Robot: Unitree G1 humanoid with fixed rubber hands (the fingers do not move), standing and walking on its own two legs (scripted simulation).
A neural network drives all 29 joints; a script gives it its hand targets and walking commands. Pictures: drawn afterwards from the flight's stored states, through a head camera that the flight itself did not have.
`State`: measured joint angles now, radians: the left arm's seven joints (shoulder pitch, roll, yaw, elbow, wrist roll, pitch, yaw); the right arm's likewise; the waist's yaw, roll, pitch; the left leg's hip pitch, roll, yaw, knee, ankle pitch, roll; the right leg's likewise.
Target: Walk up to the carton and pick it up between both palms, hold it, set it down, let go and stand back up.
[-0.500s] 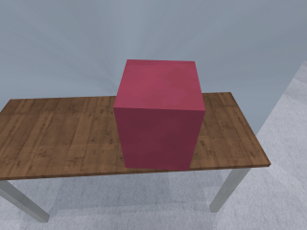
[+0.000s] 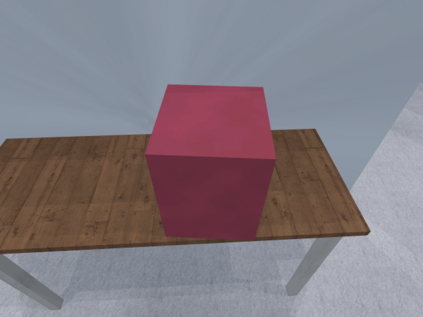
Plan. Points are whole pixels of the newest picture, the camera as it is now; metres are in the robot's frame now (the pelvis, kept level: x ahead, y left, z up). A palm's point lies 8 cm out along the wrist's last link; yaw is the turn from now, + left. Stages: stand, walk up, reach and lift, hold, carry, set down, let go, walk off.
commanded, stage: stand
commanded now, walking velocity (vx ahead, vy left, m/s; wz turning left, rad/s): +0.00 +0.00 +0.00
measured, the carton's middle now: (212, 165) +0.47 +0.00 +0.01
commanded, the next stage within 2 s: none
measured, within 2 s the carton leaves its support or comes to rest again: neither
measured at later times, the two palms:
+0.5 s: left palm out of the picture +0.04 +0.25 -0.12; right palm out of the picture +0.05 -0.26 -0.12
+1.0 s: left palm out of the picture +0.02 +0.26 -0.12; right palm out of the picture +0.01 -0.26 -0.12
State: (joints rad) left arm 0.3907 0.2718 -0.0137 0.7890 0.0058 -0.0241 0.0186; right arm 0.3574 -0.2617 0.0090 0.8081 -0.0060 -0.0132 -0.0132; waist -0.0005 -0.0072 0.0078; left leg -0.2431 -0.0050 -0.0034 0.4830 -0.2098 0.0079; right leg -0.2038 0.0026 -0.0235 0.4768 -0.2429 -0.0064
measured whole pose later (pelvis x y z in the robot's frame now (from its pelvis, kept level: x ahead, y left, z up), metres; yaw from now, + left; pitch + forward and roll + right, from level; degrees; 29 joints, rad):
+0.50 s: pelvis +0.01 -0.01 +0.00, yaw +0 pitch -2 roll +0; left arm 0.36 0.27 -0.02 0.83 0.00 -0.02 0.03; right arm 0.34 -0.26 0.01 0.86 0.00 -0.01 -0.03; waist 0.00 0.00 0.02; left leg -0.21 0.00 -0.01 0.46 -0.21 0.00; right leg -0.17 0.01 -0.02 0.45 -0.24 -0.01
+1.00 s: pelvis +0.00 +0.00 +0.00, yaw +0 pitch -2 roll +0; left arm 0.38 0.26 -0.01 0.89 0.00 -0.01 0.03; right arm 0.37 -0.24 0.00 0.92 0.00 -0.01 -0.03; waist 0.00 -0.01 0.02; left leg -0.23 0.00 -0.02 0.45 -0.20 0.00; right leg -0.18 0.01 -0.02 0.43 -0.23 -0.01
